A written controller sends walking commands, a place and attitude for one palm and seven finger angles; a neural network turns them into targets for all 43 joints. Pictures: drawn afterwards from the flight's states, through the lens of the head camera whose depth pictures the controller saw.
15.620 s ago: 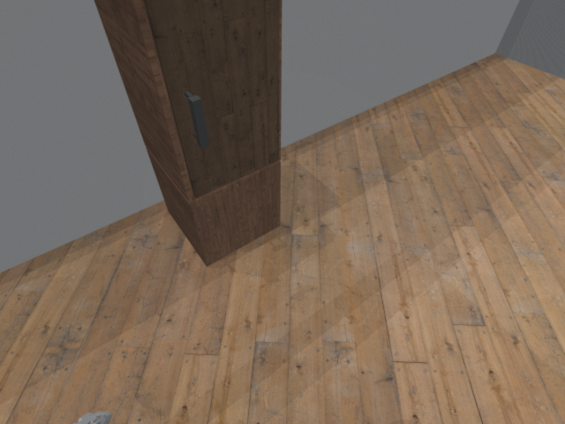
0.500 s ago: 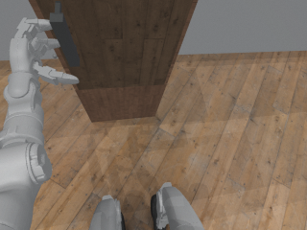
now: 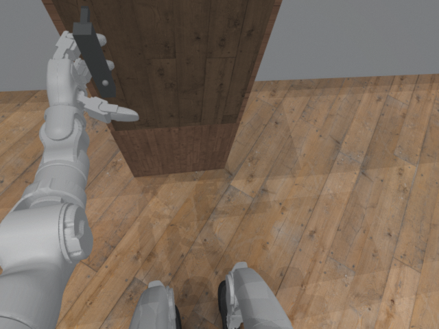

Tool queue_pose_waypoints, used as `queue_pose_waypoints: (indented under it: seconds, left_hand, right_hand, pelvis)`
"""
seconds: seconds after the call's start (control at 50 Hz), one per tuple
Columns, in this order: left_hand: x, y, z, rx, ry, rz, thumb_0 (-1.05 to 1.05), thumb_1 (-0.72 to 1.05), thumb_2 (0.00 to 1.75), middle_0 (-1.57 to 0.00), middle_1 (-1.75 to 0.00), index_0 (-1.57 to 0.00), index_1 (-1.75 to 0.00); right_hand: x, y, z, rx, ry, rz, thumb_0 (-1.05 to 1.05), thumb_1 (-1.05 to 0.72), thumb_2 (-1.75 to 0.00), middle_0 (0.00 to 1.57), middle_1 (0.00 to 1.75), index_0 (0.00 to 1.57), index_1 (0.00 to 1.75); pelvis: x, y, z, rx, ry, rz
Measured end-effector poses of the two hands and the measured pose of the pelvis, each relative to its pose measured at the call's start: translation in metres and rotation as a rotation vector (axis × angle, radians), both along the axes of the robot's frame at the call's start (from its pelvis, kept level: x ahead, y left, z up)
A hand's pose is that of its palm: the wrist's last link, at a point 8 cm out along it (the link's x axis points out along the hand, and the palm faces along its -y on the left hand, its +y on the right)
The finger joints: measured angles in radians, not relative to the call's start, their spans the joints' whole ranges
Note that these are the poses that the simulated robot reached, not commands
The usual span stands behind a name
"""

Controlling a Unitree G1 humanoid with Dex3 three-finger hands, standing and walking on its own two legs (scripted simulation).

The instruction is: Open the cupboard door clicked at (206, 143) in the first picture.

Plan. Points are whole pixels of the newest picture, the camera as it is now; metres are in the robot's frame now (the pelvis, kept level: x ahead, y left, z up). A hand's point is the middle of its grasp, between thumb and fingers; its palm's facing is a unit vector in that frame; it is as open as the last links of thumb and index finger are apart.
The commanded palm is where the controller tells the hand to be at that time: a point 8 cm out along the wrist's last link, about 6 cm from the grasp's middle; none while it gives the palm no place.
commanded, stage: slide the fingers in behind the handle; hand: left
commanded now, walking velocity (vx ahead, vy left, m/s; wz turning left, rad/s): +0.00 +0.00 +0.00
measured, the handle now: (97, 55) +0.59 +0.15 +0.06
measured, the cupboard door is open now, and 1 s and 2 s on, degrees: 0 0 16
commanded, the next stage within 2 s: close the thumb around the handle in 0.62 s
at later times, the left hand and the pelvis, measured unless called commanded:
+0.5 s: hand (111, 83) +0.53 +0.13 +0.06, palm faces +0.03 -1.00 -0.03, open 14.1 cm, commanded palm +0.50 +0.17 +0.05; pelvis +0.00 +0.00 +0.00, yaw +0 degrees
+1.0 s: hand (111, 83) +0.53 +0.13 +0.06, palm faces +0.04 -1.00 -0.03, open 11.9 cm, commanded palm +0.50 +0.17 +0.05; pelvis +0.00 -0.01 +0.00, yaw +1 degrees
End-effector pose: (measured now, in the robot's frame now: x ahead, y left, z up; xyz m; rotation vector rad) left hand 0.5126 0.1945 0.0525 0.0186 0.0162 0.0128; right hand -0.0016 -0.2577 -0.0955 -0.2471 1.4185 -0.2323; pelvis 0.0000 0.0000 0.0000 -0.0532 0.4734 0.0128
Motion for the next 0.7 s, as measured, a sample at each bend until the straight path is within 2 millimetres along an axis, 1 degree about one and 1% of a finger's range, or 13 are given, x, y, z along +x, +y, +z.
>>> queue_pose_waypoints:
  seconds: [0.26, 0.34, 0.7]
  left_hand:
    - [-0.004, -0.008, 0.001, 0.003, 0.001, 0.008, -0.01, -0.50, 0.30, -0.30, -1.20, -0.30, -1.20]
    - [-0.004, -0.011, 0.004, 0.003, -0.015, 0.008, -0.01, -0.50, 0.30, -0.30, -1.20, -0.29, -1.20]
    - [-0.009, -0.011, 0.006, 0.013, -0.018, 0.023, -0.01, -0.50, 0.30, -0.29, -1.19, -0.27, -1.20]
  right_hand:
    - [-0.007, 0.003, -0.001, 0.026, 0.016, -0.006, 0.01, -0.90, -0.90, 0.21, 0.30, 0.20, 0.30]
    - [-0.006, 0.001, -0.001, 0.022, 0.010, -0.006, 0.01, -0.90, -0.90, 0.21, 0.30, 0.20, 0.30]
    - [0.002, -0.004, -0.002, 0.022, 0.000, 0.011, 0.00, -0.90, -0.90, 0.21, 0.30, 0.20, 0.30]
  pelvis:
    - [0.001, -0.003, 0.002, 0.006, -0.004, 0.000]
    - [0.001, -0.003, 0.002, 0.006, -0.003, 0.000]
    - [0.001, -0.005, 0.003, 0.011, -0.010, 0.006]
